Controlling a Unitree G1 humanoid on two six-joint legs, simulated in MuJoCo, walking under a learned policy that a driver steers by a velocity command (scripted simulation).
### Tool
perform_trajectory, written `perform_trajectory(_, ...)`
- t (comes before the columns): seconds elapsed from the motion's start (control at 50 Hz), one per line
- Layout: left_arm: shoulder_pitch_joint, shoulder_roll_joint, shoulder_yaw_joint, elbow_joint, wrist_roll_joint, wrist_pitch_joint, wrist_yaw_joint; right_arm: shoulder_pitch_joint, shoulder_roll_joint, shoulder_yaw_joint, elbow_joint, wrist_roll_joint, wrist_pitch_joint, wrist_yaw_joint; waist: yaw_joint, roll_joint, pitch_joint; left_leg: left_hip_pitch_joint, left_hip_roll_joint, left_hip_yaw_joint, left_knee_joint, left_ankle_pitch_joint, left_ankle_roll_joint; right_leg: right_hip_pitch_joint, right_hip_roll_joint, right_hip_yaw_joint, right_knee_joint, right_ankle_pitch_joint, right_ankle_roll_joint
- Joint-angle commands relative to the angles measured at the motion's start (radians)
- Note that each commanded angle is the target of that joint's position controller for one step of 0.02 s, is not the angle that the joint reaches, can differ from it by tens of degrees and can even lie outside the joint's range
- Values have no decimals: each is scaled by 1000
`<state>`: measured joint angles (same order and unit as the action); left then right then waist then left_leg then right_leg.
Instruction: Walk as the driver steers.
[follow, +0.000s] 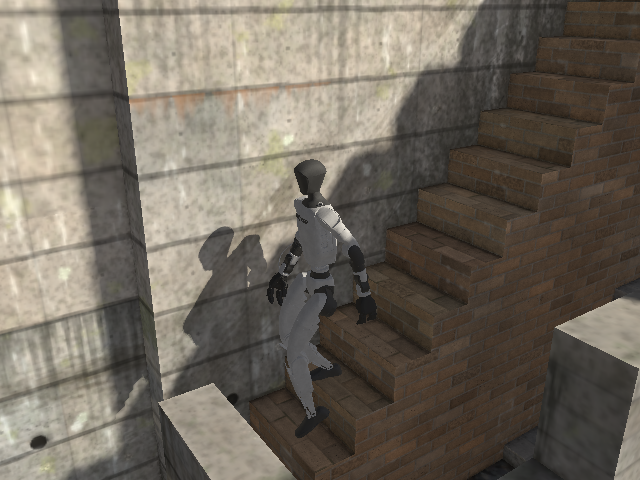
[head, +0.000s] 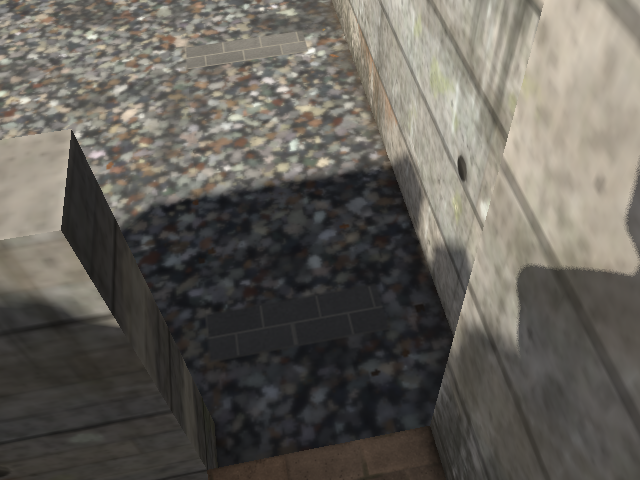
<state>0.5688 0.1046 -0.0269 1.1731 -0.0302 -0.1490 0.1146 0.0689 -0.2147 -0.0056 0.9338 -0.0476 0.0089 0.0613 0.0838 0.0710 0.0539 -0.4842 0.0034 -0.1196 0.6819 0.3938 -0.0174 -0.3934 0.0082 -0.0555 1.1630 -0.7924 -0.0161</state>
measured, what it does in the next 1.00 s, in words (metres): goes down: left foot 0.21 m lower, then right foot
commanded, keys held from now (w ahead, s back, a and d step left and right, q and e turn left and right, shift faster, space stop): no key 1.00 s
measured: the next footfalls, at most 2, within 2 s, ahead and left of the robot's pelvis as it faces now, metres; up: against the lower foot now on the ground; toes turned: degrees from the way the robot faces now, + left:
left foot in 0.06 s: +0.09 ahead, +0.12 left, -0.21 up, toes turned +3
right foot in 0.34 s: +0.19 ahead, -0.10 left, -0.21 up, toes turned +0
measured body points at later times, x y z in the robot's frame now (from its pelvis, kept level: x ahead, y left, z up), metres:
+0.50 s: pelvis +0.11 +0.01 -0.12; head +0.08 +0.00 +0.33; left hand +0.07 +0.23 -0.27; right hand +0.16 -0.20 -0.28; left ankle +0.05 +0.12 -0.85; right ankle +0.15 -0.09 -0.85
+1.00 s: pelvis +0.12 +0.04 -0.10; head +0.11 +0.04 +0.35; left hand +0.10 +0.27 -0.26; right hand +0.16 -0.19 -0.25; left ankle +0.05 +0.12 -0.85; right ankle +0.15 -0.10 -0.85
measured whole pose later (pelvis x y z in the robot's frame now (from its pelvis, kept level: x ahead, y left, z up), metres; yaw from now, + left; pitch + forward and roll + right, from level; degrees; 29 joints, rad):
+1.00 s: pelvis +0.12 +0.04 -0.10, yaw +3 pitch -1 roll -1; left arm 0.27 0.18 0.00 1.21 -0.04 -0.02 0.03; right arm 0.27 -0.18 0.01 1.01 -0.05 0.01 0.03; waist -0.02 0.01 -0.02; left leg -0.02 -0.04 0.01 0.30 -0.26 0.05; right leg -0.16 -0.02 -0.04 0.30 -0.13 0.02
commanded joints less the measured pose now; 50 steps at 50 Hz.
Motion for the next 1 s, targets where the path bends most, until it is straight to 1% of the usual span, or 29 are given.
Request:
perform_trajectory(0.02,1,94,19,-3,20,48,-9,202,78,23,36,45,-16,32,-98,-123,19,459,-37,161,-349,221,4,-303,-46,7,15,328,-109)
perform_trajectory(0.04,-12,124,36,0,24,81,-49,355,40,-1,86,34,-19,31,-192,-109,-58,705,-68,219,-238,175,7,-415,-35,-39,185,406,-107)
perform_trajectory(0.06,-57,176,62,-30,30,92,-63,503,-27,-17,118,33,-20,31,-310,-55,-93,822,36,113,-352,176,50,-478,11,-65,462,291,-91)
perform_trajectory(0.08,-18,153,75,-90,-17,94,-62,548,-152,-46,113,32,-41,24,-277,118,-194,973,294,-80,-153,828,137,-651,98,-104,886,-187,-22)
perform_trajectory(0.1,63,161,76,-100,-28,97,-47,502,-187,-56,93,29,-45,23,-159,167,-238,938,407,-157,-53,1053,258,-689,5,0,962,-125,-13)
perform_trajectory(0.14,43,181,97,-83,2,119,-28,426,-137,-50,57,25,-44,16,-133,84,-157,778,411,-144,-114,902,318,-709,-9,39,940,-49,-2)
perform_trajectory(0.16,61,146,97,-72,29,122,-14,450,-138,-52,83,-7,-53,3,-119,74,-118,674,425,-131,-123,662,346,-736,4,113,918,74,5)
perform_trajectory(0.18,56,124,88,-111,33,158,-6,351,-121,-38,90,-34,-56,-12,-41,96,-64,425,438,-174,-142,163,358,-643,-67,226,662,274,36)
perform_trajectory(0.2,31,120,88,-93,38,191,-3,266,-60,-11,75,-44,-53,-8,-18,70,-6,231,378,-128,-185,53,348,-546,-24,190,602,340,62)
perform_trajectory(0.22,-26,119,88,-112,39,197,-8,219,1,20,54,-21,-65,-6,-5,16,54,101,308,-64,-214,-24,292,-449,-20,176,366,491,83)
perform_trajectory(0.24,-1,94,75,-100,44,201,-30,164,27,38,53,6,-74,-12,43,-35,39,-59,247,39,-233,-104,220,-185,-58,122,36,746,80)
perform_trajectory(0.26,10,87,63,-76,38,206,-51,152,-20,39,60,26,-65,-21,55,-7,8,-174,170,112,-250,-207,155,97,-29,29,-197,779,63)
perform_trajectory(0.28,8,87,57,-59,46,212,-60,198,-66,28,81,33,-61,-27,31,81,11,-195,149,84,-263,-228,156,236,23,-22,-235,766,64)
perform_trajectory(0.3,144,72,47,13,58,225,-67,133,-99,28,80,27,-67,-27,94,136,-50,-311,172,78,-211,-128,167,481,42,-51,-66,910,49)
perform_trajectory(0.32,112,92,44,8,52,216,-73,50,-97,25,60,52,-37,-25,109,150,30,-300,147,65,-199,-209,149,416,8,-22,-181,836,50)
perform_trajectory(0.34,86,129,50,-7,56,206,-67,18,-65,35,43,42,-28,-28,104,113,57,-211,151,29,-173,-317,133,371,-11,-7,-346,762,51)
perform_trajectory(0.36,54,162,49,-8,50,189,-65,69,-48,39,46,38,-19,-36,57,53,98,-89,131,-2,-130,-372,108,311,-53,35,-512,744,48)
perform_trajectory(0.38,-6,213,38,-21,35,167,-61,265,-31,31,61,18,0,-41,-65,-133,118,91,63,1,-79,-568,61,185,-158,177,-658,1106,19)
perform_trajectory(0.4,-92,176,11,-34,26,137,-68,354,-23,20,87,12,24,-49,-137,-175,101,216,30,14,-51,-748,28,65,-236,303,-740,1133,-36)
perform_trajectory(0.42,-183,167,-3,-52,21,116,-72,386,-12,18,100,10,48,-48,-182,-191,113,282,31,7,-105,-786,18,-46,-258,342,-799,960,-66)
perform_trajectory(0.44,-249,194,3,-61,16,103,-79,340,-23,15,103,4,65,-45,-177,-195,118,369,49,9,-180,-717,34,-136,-221,311,-851,768,-37)
perform_trajectory(0.46,-254,200,6,-59,12,97,-80,272,-34,10,89,-1,75,-43,-156,-139,115,392,56,0,-219,-679,52,-121,-187,258,-884,649,9)
perform_trajectory(0.48,-253,198,11,-39,-5,95,-75,213,-9,14,65,-2,73,-37,-140,-165,94,421,69,4,-245,-626,60,-106,-158,228,-894,581,28)
perform_trajectory(0.5,-239,182,13,-27,-16,99,-70,231,-8,11,71,9,70,-31,-140,-146,82,402,84,6,-268,-594,56,-43,-137,198,-888,569,37)
perform_trajectory(0.58,-206,144,19,1,-38,95,-66,228,-24,7,63,11,40,-35,-110,-78,-43,404,101,10,-340,-510,65,183,-143,168,-903,756,37)
perform_trajectory(0.64,-227,144,22,7,-36,96,-69,207,-22,7,45,8,34,-33,-105,-71,-74,408,108,9,-372,-506,71,235,-150,157,-922,760,35)
perform_trajectory(0.8,-248,163,33,28,-16,109,-75,227,-49,2,39,6,13,-33,-102,-54,-28,393,125,9,-406,-413,65,253,-149,131,-903,799,33)
perform_trajectory(0.96,-234,164,36,42,-12,127,-84,225,-40,10,41,2,-2,-35,-94,-57,-7,390,128,14,-427,-346,67,252,-150,118,-895,777,36)
perform_trajectory(1.0,-239,165,38,19,1,137,-75,212,-36,13,35,-11,-15,-30,-91,-40,-16,370,127,18,-421,-269,71,257,-135,107,-846,796,29)
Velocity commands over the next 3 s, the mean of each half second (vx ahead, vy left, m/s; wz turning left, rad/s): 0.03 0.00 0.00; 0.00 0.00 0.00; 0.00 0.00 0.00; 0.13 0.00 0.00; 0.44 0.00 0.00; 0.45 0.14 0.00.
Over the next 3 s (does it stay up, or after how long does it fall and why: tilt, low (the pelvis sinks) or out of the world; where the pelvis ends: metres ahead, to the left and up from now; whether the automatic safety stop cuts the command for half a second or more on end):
stays up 0.51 0.16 -0.49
